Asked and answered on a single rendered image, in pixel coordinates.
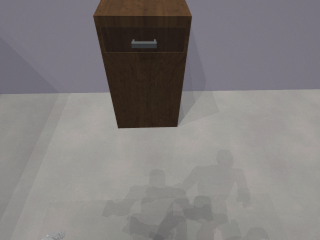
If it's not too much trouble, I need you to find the handle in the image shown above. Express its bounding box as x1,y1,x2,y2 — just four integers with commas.
131,39,157,48

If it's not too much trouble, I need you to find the cabinet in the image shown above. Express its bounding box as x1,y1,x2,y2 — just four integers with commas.
93,0,192,129

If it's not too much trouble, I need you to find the drawer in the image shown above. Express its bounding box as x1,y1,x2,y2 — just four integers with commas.
100,26,186,52

